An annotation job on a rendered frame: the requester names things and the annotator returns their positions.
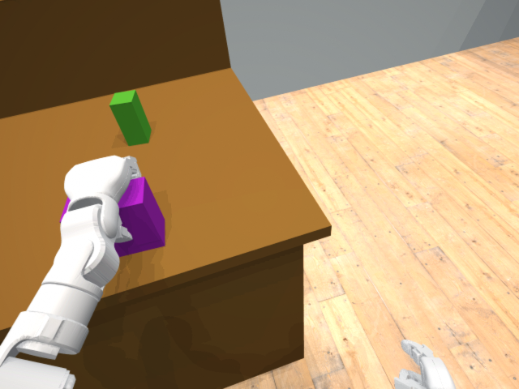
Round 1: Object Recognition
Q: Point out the left robot forearm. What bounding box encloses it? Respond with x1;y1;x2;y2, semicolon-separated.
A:
0;192;119;366

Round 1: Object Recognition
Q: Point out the robot left hand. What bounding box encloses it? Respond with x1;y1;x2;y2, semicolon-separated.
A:
64;156;141;243

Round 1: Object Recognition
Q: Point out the robot left upper arm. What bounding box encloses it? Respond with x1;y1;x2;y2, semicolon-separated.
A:
0;357;76;389

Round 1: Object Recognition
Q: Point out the table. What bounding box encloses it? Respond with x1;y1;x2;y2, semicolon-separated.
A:
0;0;332;389

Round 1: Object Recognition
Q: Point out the robot right hand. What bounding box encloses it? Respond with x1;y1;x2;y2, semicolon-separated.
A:
394;340;456;389

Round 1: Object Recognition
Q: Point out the sponge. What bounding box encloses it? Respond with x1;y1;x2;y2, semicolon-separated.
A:
59;177;165;257

